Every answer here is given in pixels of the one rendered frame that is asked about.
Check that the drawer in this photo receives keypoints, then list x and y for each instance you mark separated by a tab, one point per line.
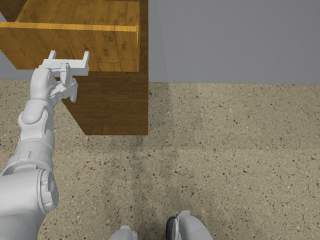
109	30

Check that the robot left forearm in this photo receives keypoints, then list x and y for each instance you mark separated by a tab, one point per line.
35	147

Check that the robot left upper arm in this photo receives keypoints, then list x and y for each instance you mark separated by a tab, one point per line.
25	199

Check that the cabinet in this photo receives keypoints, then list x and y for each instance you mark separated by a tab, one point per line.
107	102

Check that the left robot hand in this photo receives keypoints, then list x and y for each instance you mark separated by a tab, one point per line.
43	85

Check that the robot right foot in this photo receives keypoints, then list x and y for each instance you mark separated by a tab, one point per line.
169	226

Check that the robot left thigh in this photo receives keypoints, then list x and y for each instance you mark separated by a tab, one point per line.
124	234

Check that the handle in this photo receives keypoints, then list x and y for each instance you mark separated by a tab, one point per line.
78	67

